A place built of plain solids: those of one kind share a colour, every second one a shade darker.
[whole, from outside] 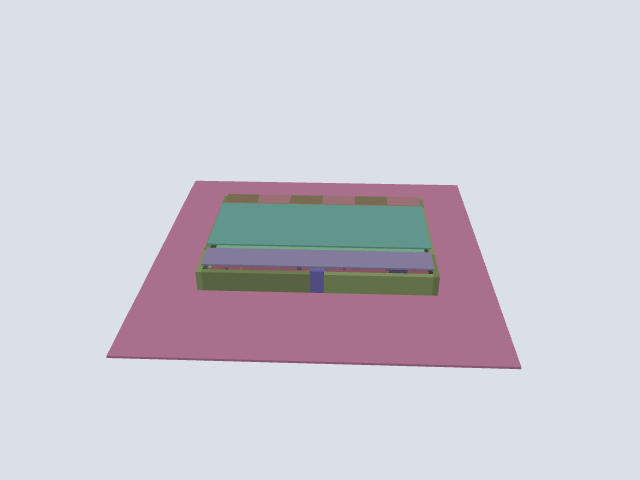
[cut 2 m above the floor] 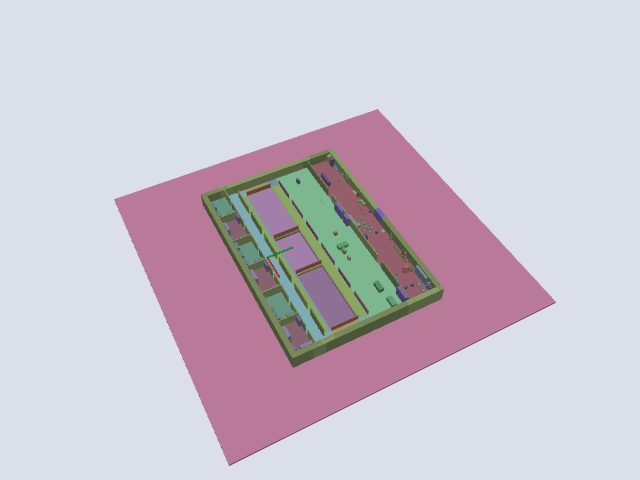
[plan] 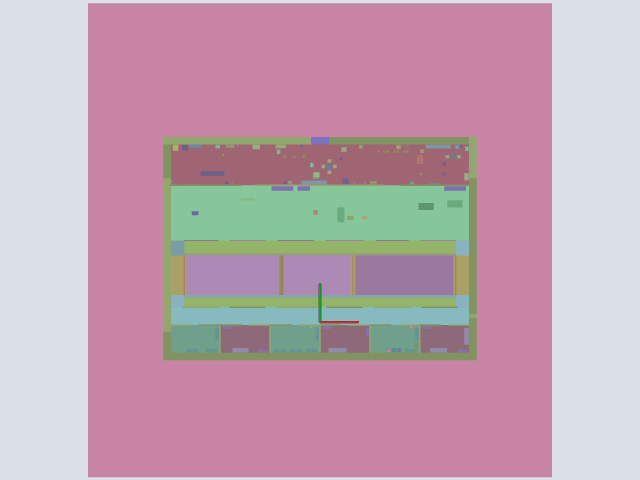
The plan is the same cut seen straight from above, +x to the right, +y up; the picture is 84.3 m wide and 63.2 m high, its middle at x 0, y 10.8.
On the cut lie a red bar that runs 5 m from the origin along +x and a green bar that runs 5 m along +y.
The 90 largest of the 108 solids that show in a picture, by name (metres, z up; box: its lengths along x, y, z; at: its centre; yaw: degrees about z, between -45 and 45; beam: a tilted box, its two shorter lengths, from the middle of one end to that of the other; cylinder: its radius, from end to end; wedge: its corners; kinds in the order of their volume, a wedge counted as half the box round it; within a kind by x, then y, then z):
{
 "ground_under_all_1": {"box": [61.12, 62.41, 0.4], "at": [0.0, 10.77, -0.75]},
 "wall_1": {"box": [1.0, 5.55, 3.77], "at": [-20.13, -2.27, 1.29]},
 "wall_2": {"box": [1.0, 4.15, 3.77], "at": [-20.13, 0.79, 1.29]},
 "wall_3": {"box": [1.0, 17.86, 3.77], "at": [-20.13, 9.99, 1.29]},
 "wall_4": {"box": [1.0, 7.25, 3.77], "at": [-20.13, 20.75, 1.29]},
 "wall_5": {"box": [2.91, 0.2, 3.77], "at": [-18.37, -0.39, 1.29]},
 "wall_6": {"box": [8.38, 1.0, 3.77], "at": [-16.44, -4.54, 1.29]},
 "wall_7": {"box": [4.84, 0.2, 3.77], "at": [-15.73, 1.96, 1.29]},
 "wall_8": {"box": [9.49, 0.2, 3.77], "at": [-15.08, 18.02, 1.29]},
 "wall_9": {"box": [0.2, 3.95, 3.77], "at": [-13.15, -2.27, 1.29]},
 "wall_10": {"box": [5.62, 0.2, 3.77], "at": [-13.15, -0.39, 1.29]},
 "wall_11": {"box": [2.91, 0.2, 3.77], "at": [-11.79, -0.39, 1.29]},
 "wall_12": {"box": [19.43, 1.0, 3.77], "at": [-10.91, 23.87, 1.29]},
 "wall_13": {"box": [8.38, 1.0, 3.77], "at": [-9.86, -4.54, 1.29]},
 "wall_14": {"box": [4.71, 0.2, 3.77], "at": [-9.56, 1.96, 1.29]},
 "wall_15": {"box": [2.91, 0.2, 3.77], "at": [-7.93, -0.39, 1.29]},
 "wall_16": {"box": [0.2, 3.95, 3.77], "at": [-6.58, -2.27, 1.29]},
 "wall_17": {"box": [5.62, 0.2, 3.77], "at": [-6.58, -0.39, 1.29]},
 "wall_18": {"box": [2.91, 0.2, 3.77], "at": [-5.22, -0.39, 1.29]},
 "wall_19": {"box": [8.38, 1.0, 3.77], "at": [-3.29, -4.54, 1.29]},
 "wall_20": {"box": [5.22, 0.2, 3.77], "at": [-3.04, 1.96, 1.29]},
 "wall_21": {"box": [2.91, 0.2, 3.77], "at": [-1.36, -0.39, 1.29]},
 "wall_22": {"box": [0.2, 3.95, 3.77], "at": [0.0, -2.27, 1.29]},
 "wall_23": {"box": [5.62, 0.2, 3.77], "at": [0.0, -0.39, 1.29]},
 "wall_24": {"box": [17.28, 0.2, 3.77], "at": [0.0, 18.02, 1.29]},
 "wall_25": {"box": [4.78, 0.2, 3.77], "at": [3.26, 1.96, 1.29]},
 "wall_26": {"box": [8.38, 1.0, 3.77], "at": [3.29, -4.54, 1.29]},
 "wall_27": {"box": [2.91, 0.2, 3.77], "at": [5.22, -0.39, 1.29]},
 "wall_28": {"box": [0.2, 3.95, 3.77], "at": [6.58, -2.27, 1.29]},
 "wall_29": {"box": [5.62, 0.2, 3.77], "at": [6.58, -0.39, 1.29]},
 "wall_30": {"box": [2.91, 0.2, 3.77], "at": [7.93, -0.39, 1.29]},
 "wall_31": {"box": [4.8, 0.2, 3.77], "at": [9.6, 1.96, 1.29]},
 "wall_32": {"box": [8.38, 1.0, 3.77], "at": [9.86, -4.54, 1.29]},
 "wall_33": {"box": [19.43, 1.0, 3.77], "at": [10.91, 23.87, 1.29]},
 "wall_34": {"box": [2.91, 0.2, 3.77], "at": [11.79, -0.39, 1.29]},
 "wall_35": {"box": [0.2, 3.95, 3.77], "at": [13.15, -2.27, 1.29]},
 "wall_36": {"box": [2.91, 0.2, 3.77], "at": [14.51, -0.39, 1.29]},
 "wall_37": {"box": [9.49, 0.2, 3.77], "at": [15.08, 18.02, 1.29]},
 "wall_38": {"box": [4.81, 0.2, 3.77], "at": [15.75, 1.96, 1.29]},
 "wall_39": {"box": [8.38, 1.0, 3.77], "at": [16.44, -4.54, 1.29]},
 "wall_40": {"box": [2.91, 0.2, 3.77], "at": [18.37, -0.39, 1.29]},
 "wall_41": {"box": [1.0, 5.55, 3.77], "at": [20.13, -2.27, 1.29]},
 "wall_42": {"box": [1.0, 4.15, 3.77], "at": [20.13, 0.79, 1.29]},
 "wall_43": {"box": [1.0, 17.86, 3.77], "at": [20.13, 9.99, 1.29]},
 "wall_44": {"box": [1.0, 7.25, 3.77], "at": [20.13, 20.75, 1.29]},
 "floor_yard_1": {"box": [39.45, 7.3, 1.14], "at": [0.0, 14.37, -0.03]},
 "floor_lobby_1": {"box": [39.45, 5.45, 1.14], "at": [0.0, 20.75, -0.03]},
 "ceil_hall_1": {"box": [39.45, 16.06, 0.3], "at": [0.0, 9.99, 4.94]},
 "floor_plot_1": {"box": [12.2, 5.21, 1.14], "at": [-11.47, 6.17, -0.03]},
 "floor_plot_2": {"box": [8.8, 5.21, 0.6], "at": [-0.38, 6.17, -0.3]},
 "floor_plot_3": {"box": [12.95, 5.21, 0.6], "at": [11.1, 6.17, -0.3]},
 "floor_walkway_1": {"box": [35.75, 1.22, 1.14], "at": [0.0, 2.57, -0.03]},
 "floor_walkway_2": {"box": [35.75, 1.67, 1.14], "at": [0.0, 9.88, -0.03]},
 "floor_back_corridor_1": {"box": [39.45, 2.35, 1.14], "at": [0.0, 0.79, -0.03]},
 "floor_office_1": {"box": [6.58, 3.75, 1.14], "at": [-9.86, -2.27, -0.03]},
 "floor_office_2": {"box": [6.58, 3.75, 1.14], "at": [3.29, -2.27, -0.03]},
 "floor_office_3": {"box": [6.58, 3.75, 1.14], "at": [16.44, -2.27, -0.03]},
 "floor_store_1": {"box": [6.58, 3.75, 1.14], "at": [-16.44, -2.27, -0.03]},
 "floor_store_2": {"box": [6.58, 3.75, 1.14], "at": [-3.29, -2.27, -0.03]},
 "floor_store_3": {"box": [6.58, 3.75, 1.14], "at": [9.86, -2.27, -0.03]},
 "ceil_lobby_1": {"box": [39.45, 5.45, 0.3], "at": [0.0, 20.75, 4.09]},
 "floor_baulk_1": {"box": [2.15, 5.21, 1.14], "at": [-18.65, 6.16, -0.03]},
 "floor_baulk_2": {"box": [0.6, 5.21, 1.14], "at": [-5.08, 6.16, -0.03]},
 "floor_baulk_3": {"box": [0.6, 5.21, 1.14], "at": [4.33, 6.16, -0.03]},
 "floor_baulk_4": {"box": [2.15, 5.21, 1.14], "at": [18.65, 6.16, -0.03]},
 "ceil_back_corridor_1": {"box": [39.45, 2.35, 0.3], "at": [0.0, 0.79, 3.94]},
 "ceil_office_1": {"box": [6.58, 3.75, 0.3], "at": [-9.86, -2.27, 3.94]},
 "ceil_office_2": {"box": [6.58, 3.75, 0.3], "at": [3.29, -2.27, 3.94]},
 "ceil_office_3": {"box": [6.58, 3.75, 0.3], "at": [16.44, -2.27, 3.94]},
 "ceil_store_1": {"box": [6.58, 3.75, 0.3], "at": [-16.44, -2.27, 3.94]},
 "ceil_store_2": {"box": [6.58, 3.75, 0.3], "at": [-3.29, -2.27, 3.94]},
 "ceil_store_3": {"box": [6.58, 3.75, 0.3], "at": [9.86, -2.27, 3.94]},
 "floor_walkway_cope_near_1": {"box": [35.75, 0.38, 1.14], "at": [0.0, 3.37, -0.03]},
 "floor_walkway_end_1": {"box": [1.85, 1.6, 1.14], "at": [-18.8, 2.76, -0.03]},
 "floor_walkway_end_2": {"box": [1.85, 1.95, 1.14], "at": [-18.8, 9.74, -0.03]},
 "floor_walkway_end_3": {"box": [1.85, 1.6, 1.14], "at": [18.8, 2.76, -0.03]},
 "floor_walkway_end_4": {"box": [1.85, 1.95, 1.14], "at": [18.8, 9.74, -0.03]},
 "floor_walkway_cope_far_1": {"box": [35.75, 0.28, 1.14], "at": [0.0, 8.91, -0.03]},
 "cabinets_office_1": {"box": [2.1, 0.6, 2.0], "at": [-10.47, -3.71, 1.54]},
 "cabinets_office_2": {"box": [2.35, 0.6, 2.0], "at": [2.3, -3.71, 1.54]},
 "cabinets_office_3": {"box": [2.25, 0.6, 2.0], "at": [15.6, -3.71, 1.54]},
 "cabinets_office_4": {"box": [0.6, 2.25, 2.0], "at": [19.3, -1.86, 1.54]},
 "door_leaf_1": {"box": [2.4, 0.97, 4.41], "at": [0.0, 23.89, 1.6]},
 "cabinets_hall_1": {"box": [2.85, 0.6, 2.0], "at": [-4.95, 17.59, 1.54]},
 "cabinets_hall_2": {"box": [1.65, 0.6, 2.0], "at": [-2.15, 17.59, 1.54]},
 "cabinets_hall_3": {"box": [2.85, 0.6, 2.0], "at": [17.8, 17.59, 1.54]},
 "lockers_lobby_1": {"box": [3.3, 0.5, 1.8], "at": [-0.78, 18.4, 1.44]},
 "lockers_lobby_2": {"box": [3.3, 0.5, 1.8], "at": [15.57, 23.09, 1.44]},
 "desk_lobby_1": {"box": [3.15, 0.6, 1.05], "at": [-14.15, 19.55, 1.06]},
 "shelves_store_1": {"box": [0.5, 1.6, 2.0], "at": [-13.53, -1.54, 1.54]}
}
